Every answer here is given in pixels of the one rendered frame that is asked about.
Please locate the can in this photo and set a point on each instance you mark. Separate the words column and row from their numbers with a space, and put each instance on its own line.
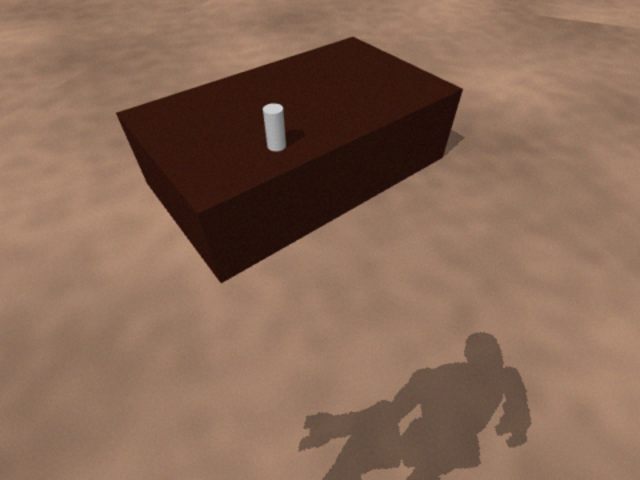
column 274, row 126

